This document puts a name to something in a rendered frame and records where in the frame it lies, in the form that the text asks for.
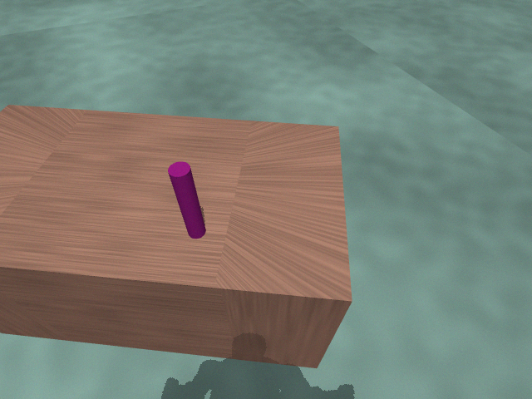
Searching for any can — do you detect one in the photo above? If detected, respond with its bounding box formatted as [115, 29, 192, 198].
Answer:
[168, 161, 206, 239]

